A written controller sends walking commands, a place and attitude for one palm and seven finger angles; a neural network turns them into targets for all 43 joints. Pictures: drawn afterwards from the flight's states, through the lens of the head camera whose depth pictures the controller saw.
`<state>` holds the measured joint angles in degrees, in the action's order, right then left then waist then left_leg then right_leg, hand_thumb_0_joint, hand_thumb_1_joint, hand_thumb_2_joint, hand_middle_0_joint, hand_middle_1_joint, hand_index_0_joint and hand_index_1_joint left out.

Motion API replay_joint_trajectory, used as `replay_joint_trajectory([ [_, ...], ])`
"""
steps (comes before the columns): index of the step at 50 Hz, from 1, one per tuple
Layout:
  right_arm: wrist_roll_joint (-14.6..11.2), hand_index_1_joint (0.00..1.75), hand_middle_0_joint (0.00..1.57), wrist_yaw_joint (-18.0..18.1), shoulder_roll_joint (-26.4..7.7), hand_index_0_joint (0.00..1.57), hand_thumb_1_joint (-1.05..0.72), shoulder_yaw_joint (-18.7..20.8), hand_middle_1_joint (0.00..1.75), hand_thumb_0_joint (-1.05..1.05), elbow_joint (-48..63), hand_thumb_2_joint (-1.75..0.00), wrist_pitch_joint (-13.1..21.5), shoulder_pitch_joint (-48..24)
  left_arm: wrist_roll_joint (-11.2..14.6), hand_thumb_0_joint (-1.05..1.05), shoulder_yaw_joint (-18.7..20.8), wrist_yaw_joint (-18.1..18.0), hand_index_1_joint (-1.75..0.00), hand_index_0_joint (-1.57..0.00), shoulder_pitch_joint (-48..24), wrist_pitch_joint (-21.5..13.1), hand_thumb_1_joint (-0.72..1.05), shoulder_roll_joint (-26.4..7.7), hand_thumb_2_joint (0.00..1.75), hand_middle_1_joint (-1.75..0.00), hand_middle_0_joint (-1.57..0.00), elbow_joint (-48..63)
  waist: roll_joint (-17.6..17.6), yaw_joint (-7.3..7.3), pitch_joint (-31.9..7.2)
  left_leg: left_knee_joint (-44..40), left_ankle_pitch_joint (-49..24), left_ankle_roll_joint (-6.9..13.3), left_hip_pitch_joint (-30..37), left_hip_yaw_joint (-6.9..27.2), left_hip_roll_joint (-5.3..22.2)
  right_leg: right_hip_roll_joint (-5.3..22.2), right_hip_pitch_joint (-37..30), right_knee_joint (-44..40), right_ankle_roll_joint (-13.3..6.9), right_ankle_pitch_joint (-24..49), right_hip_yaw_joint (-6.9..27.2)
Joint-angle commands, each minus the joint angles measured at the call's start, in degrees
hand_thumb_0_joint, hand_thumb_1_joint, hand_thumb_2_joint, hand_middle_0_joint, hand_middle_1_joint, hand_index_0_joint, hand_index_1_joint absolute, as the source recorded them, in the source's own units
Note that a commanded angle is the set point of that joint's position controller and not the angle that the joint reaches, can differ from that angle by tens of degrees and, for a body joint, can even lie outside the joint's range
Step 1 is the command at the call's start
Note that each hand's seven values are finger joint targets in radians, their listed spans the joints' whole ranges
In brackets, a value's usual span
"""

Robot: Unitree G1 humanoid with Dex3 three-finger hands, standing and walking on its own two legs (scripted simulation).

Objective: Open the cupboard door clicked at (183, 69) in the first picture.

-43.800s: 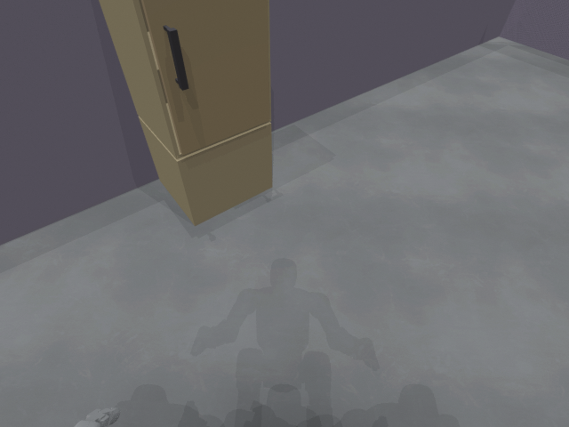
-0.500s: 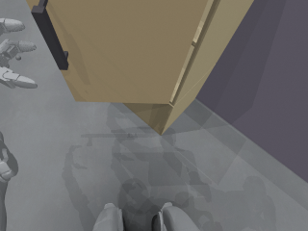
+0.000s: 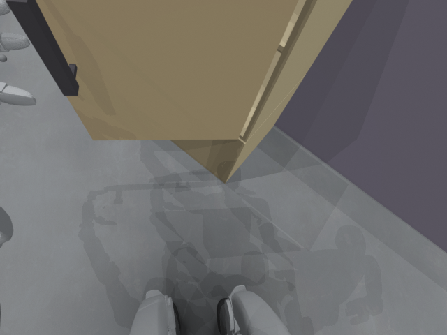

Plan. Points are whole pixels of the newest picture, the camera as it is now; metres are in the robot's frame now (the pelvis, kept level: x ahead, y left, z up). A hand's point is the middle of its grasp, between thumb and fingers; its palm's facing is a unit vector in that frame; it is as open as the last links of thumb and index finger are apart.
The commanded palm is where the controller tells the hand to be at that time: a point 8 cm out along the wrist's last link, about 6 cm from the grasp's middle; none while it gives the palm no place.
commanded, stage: move the hooked fingers beside the handle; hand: left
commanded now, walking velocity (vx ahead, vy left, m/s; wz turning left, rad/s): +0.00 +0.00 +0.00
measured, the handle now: (52, 42) +0.57 +0.21 +0.09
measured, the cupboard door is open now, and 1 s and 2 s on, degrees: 43 43 43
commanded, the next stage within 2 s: slide the fingers in behind the handle in 0.58 s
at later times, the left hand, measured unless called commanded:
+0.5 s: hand (13, 61) +0.53 +0.25 +0.09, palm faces -0.02 -1.00 +0.00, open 13.9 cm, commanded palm +0.52 +0.29 +0.09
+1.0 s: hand (19, 64) +0.52 +0.24 +0.10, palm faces -0.03 -1.00 -0.01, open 14.0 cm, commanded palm +0.51 +0.28 +0.09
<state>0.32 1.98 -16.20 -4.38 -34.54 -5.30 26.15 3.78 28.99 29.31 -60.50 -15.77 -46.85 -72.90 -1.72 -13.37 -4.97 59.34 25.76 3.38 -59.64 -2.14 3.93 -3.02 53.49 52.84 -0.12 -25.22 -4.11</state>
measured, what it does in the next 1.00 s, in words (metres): stands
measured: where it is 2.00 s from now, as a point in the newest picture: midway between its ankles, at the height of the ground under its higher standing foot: outside the picture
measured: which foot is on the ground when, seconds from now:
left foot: down 0.00-1.00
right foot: down 0.00-1.00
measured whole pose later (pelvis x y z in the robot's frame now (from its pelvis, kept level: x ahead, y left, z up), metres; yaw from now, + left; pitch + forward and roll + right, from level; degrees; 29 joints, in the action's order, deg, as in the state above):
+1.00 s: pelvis +0.00 -0.02 +0.00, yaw +1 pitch +24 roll -5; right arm -0.4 1.8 -16.7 -3.7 -35.1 -5.1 24.7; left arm 5.6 26.6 27.4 -58.4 -17.7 -43.5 -72.2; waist -1.6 -12.5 -5.4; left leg 59.5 25.5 2.0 -58.2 -0.9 4.3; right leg -3.6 52.2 53.7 -1.6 -25.7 -5.1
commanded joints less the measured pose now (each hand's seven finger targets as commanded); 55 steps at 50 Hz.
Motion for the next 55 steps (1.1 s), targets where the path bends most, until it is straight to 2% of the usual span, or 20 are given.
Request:
replay_joint_trajectory([
  [1, 0.38, 0.3, 0.2, 0.78, -12.78, 0.2, -0.9, 5.1, 0.3, 0.0, 1.4, -0.9, -0.02, 12.21, 1.73, 0.0, 2.69, -1.25, -1.2, -0.3, -24.08, -4.11, -0.5, -18.17, 0.3, -1.2, -0.3, 15.77, -14.9, 1.56, -32.38, -4.21, -37.99, -2.48, 39.81, 8.72, 0.14, -1.92, -2.74, -4.52, -0.99, 20.36, 0.39],
  [5, 0.3, 0.3, 0.2, 0.68, -12.59, 0.2, -0.9, 5.2, 0.3, 0.0, 1.39, -0.9, -0.13, 11.91, 2.0, 0.0, 3.29, -1.89, -1.2, -0.3, -22.47, -4.88, -0.5, -18.1, 0.3, -1.2, -0.3, 16.54, -14.78, 1.97, -31.6, -4.46, -38.59, -2.37, 39.67, 8.35, -0.08, -2.03, -4.3, -4.8, -1.24, 21.28, 0.55],
  [9, -0.05, 0.3, 0.2, 0.61, -12.44, 0.2, -0.9, 5.1, 0.3, 0.0, 0.77, -0.9, -0.57, 11.26, 1.86, 0.0, -1.03, -1.42, -1.2, -0.3, -20.8, -3.53, -0.5, -12.87, 0.3, -1.2, -0.3, 11.01, -13.34, 0.47, -25.58, -4.98, -33.94, -2.2, 37.7, 8.22, -0.08, -1.94, -1.3, -5.89, -1.04, 18.38, 0.28],
  [15, 0.08, 0.3, 0.2, 1.12, -12.27, 0.2, -0.9, 4.98, 0.3, 0.0, 0.57, -0.9, -0.19, 11.0, 2.83, 0.0, -4.67, -1.23, -1.2, -0.3, -24.48, -4.26, -0.5, -8.13, 0.3, -1.2, -0.3, 11.78, -14.09, -0.71, -24.95, -5.04, -34.07, -2.46, 39.47, 9.46, 0.08, -1.6, 1.79, -5.41, -1.33, 16.39, -0.07],
  [18, 0.2, 0.3, 0.2, 1.1, -12.55, 0.2, -0.9, 5.06, 0.3, 0.0, 0.52, -0.9, -0.05, 10.77, 2.82, 0.0, -1.44, -2.07, -1.2, -0.3, -25.21, -5.33, -0.5, -12.04, 0.3, -1.2, -0.3, 12.82, -12.72, 0.0, -29.19, -4.32, -32.96, -2.26, 38.48, 9.12, -0.17, -1.55, -0.8, -4.69, -1.23, 17.49, 0.47],
  [20, 0.13, 0.3, 0.2, 1.17, -12.4, 0.2, -0.9, 4.75, 0.3, 0.0, 0.37, -0.9, 0.23, 10.79, 2.62, 0.0, -1.2, -2.86, -1.2, -0.3, -27.4, -5.86, -0.5, -12.66, 0.3, -1.2, -0.3, 13.05, -12.94, -0.3, -28.88, -3.96, -32.71, -2.1, 37.41, 9.04, -0.39, -1.48, -0.88, -4.21, -1.27, 17.81, 0.6],
  [22, 0.15, 0.3, 0.2, 1.05, -12.39, 0.2, -0.9, 4.83, 0.3, 0.0, 0.38, -0.9, 0.25, 10.62, 1.54, 0.0, 0.25, -3.66, -1.2, -0.3, -27.4, -6.08, -0.5, -15.07, 0.3, -1.2, -0.3, 13.34, -14.71, 0.64, -30.35, -3.76, -33.32, -2.42, 37.83, 9.03, -0.39, -1.38, -1.61, -3.95, -1.25, 18.1, 0.78],
  [25, 0.09, 0.3, 0.2, 1.07, -12.29, 0.2, -0.9, 4.63, 0.3, 0.0, 1.1, -0.9, 0.37, 10.42, 0.82, 0.0, 2.03, -4.42, -1.2, -0.3, -24.66, -5.94, -0.5, -17.5, 0.3, -1.2, -0.3, 13.31, -13.51, 1.45, -31.78, -3.34, -33.8, -1.91, 35.95, 8.03, -0.79, -1.46, -4.93, -3.67, -1.23, 20.59, 1.2],
  [29, -0.35, 0.3, 0.2, 0.97, -12.21, 0.2, -0.9, 4.44, 0.3, 0.0, 1.03, -0.9, 0.07, 9.86, 0.78, 0.0, 0.01, -3.62, -1.2, -0.3, -25.53, -5.29, -0.5, -16.09, 0.3, -1.2, -0.3, 12.53, -13.05, 0.61, -30.46, -3.43, -29.55, -1.5, 33.77, 7.23, -0.97, -1.61, -5.46, -4.49, -0.85, 19.79, 1.6],
  [31, -0.43, 0.3, 0.2, 1.42, -12.46, 0.2, -0.9, 4.44, 0.3, 0.0, 0.94, -0.9, 0.19, 10.04, 1.31, 0.0, 1.51, -2.74, -1.2, -0.3, -25.27, -5.21, -0.5, -18.29, 0.3, -1.2, -0.3, 11.88, -11.5, 0.52, -30.53, -3.36, -29.28, -1.15, 32.09, 6.82, -0.99, -1.63, -7.55, -4.58, -0.78, 21.16, 1.97],
  [33, -0.67, 0.3, 0.2, 1.48, -12.25, 0.2, -0.9, 4.27, 0.3, 0.0, 1.12, -0.9, 0.16, 9.91, 1.6, 0.0, 0.22, -1.78, -1.2, -0.3, -23.57, -4.35, -0.5, -16.75, 0.3, -1.2, -0.3, 10.19, -10.7, 0.3, -28.95, -3.43, -27.67, -0.84, 29.62, 6.1, -1.29, -1.57, -8.43, -4.91, -0.61, 21.53, 2.28],
  [35, -0.59, 0.3, 0.2, 1.37, -11.95, 0.2, -0.9, 4.15, 0.3, 0.0, 1.15, -0.9, 0.46, 10.03, 2.21, 0.0, -1.87, -1.04, -1.2, -0.3, -23.76, -4.35, -0.5, -13.74, 0.3, -1.2, -0.3, 10.66, -13.12, 0.35, -28.24, -3.72, -28.27, -0.9, 31.08, 6.25, -1.38, -1.63, -6.97, -4.84, -0.96, 21.02, 1.96],
  [37, -0.7, 0.3, 0.2, 1.6, -12.46, 0.2, -0.9, 4.24, 0.3, 0.0, 0.85, -0.9, 0.34, 10.22, 2.31, 0.0, 0.02, -0.74, -1.2, -0.3, -21.69, -3.72, -0.5, -16.42, 0.3, -1.2, -0.3, 8.6, -10.07, 0.42, -26.89, -3.67, -26.85, -0.77, 29.24, 6.24, -1.06, -1.65, -7.11, -5.17, -0.74, 20.24, 2.03],
  [39, -0.82, 0.3, 0.2, 1.59, -12.2, 0.2, -0.9, 4.24, 0.3, 0.0, 1.08, -0.9, 0.44, 10.16, 2.78, 0.0, -1.65, -0.49, -1.2, -0.3, -21.93, -3.23, -0.5, -13.96, 0.3, -1.2, -0.3, 8.06, -7.88, -0.04, -25.82, -3.88, -24.64, -0.42, 26.5, 5.67, -1.38, -1.54, -8.4, -5.47, -0.51, 20.05, 2.35],
  [40, -0.73, 0.3, 0.2, 1.57, -11.97, 0.2, -0.9, 4.21, 0.3, 0.0, 1.21, -0.9, 0.79, 10.15, 3.24, 0.0, -2.27, -0.45, -1.2, -0.3, -22.84, -3.53, -0.5, -12.67, 0.3, -1.2, -0.3, 8.81, -9.28, -0.28, -25.99, -3.8, -25.45, -0.33, 27.18, 5.48, -1.53, -1.5, -8.16, -5.34, -0.64, 20.84, 2.41],
  [43, -0.53, 0.3, 0.2, 1.37, -12.25, 0.2, -0.9, 4.5, 0.3, 0.0, 0.99, -0.9, 0.81, 10.52, 3.0, 0.0, 0.49, -0.83, -1.2, -0.3, -22.16, -4.41, -0.5, -16.2, 0.3, -1.2, -0.3, 11.0, -10.36, 1.14, -29.41, -3.41, -26.63, -0.64, 27.96, 5.57, -1.44, -1.43, -9.42, -4.68, -0.77, 21.61, 2.6],
  [46, -0.47, 0.3, 0.2, 0.89, -11.88, 0.2, -0.9, 4.77, 0.3, 0.0, 1.12, -0.9, 0.87, 10.32, 3.08, 0.0, 0.01, -1.79, -1.2, -0.3, -21.74, -5.63, -0.5, -14.31, 0.3, -1.2, -0.3, 13.24, -12.43, 1.71, -30.37, -3.58, -28.2, -0.92, 30.93, 5.85, -1.35, -1.55, -8.26, -4.56, -0.92, 21.57, 2.39],
  [49, -0.57, 0.3, 0.2, 0.59, -11.75, 0.2, -0.9, 4.95, 0.3, 0.0, 0.98, -0.9, 0.85, 9.78, 3.03, 0.0, -1.74, -2.79, -1.2, -0.3, -22.34, -5.48, -0.5, -11.55, 0.3, -1.2, -0.3, 13.63, -12.52, 0.99, -28.8, -3.85, -26.76, -0.97, 31.45, 5.89, -1.33, -1.52, -6.76, -5.08, -0.8, 19.96, 2.22],
  [52, -0.61, 0.3, 0.2, 0.69, -11.99, 0.2, -0.9, 4.93, 0.3, 0.0, 0.67, -0.9, 0.88, 10.13, 2.66, 0.0, 0.12, -3.75, -1.2, -0.3, -23.12, -5.19, -0.5, -13.79, 0.3, -1.2, -0.3, 12.94, -10.68, 1.03, -28.91, -3.77, -26.58, -0.83, 30.52, 6.16, -1.27, -1.57, -7.62, -4.81, -0.82, 19.96, 2.23],
  [55, -0.5, 0.3, 0.2, 0.54, -11.72, 0.2, -0.9, 4.97, 0.3, 0.0, 0.99, -0.9, 1.09, 9.92, 2.55, 0.0, -0.81, -4.47, -1.2, -0.3, -23.55, -5.64, -0.5, -12.15, 0.3, -1.2, -0.3, 14.84, -12.2, 1.13, -29.38, -4.0, -27.69, -0.89, 31.85, 6.15, -1.4, -1.54, -7.44, -4.68, -1.01, 20.51, 2.14],
])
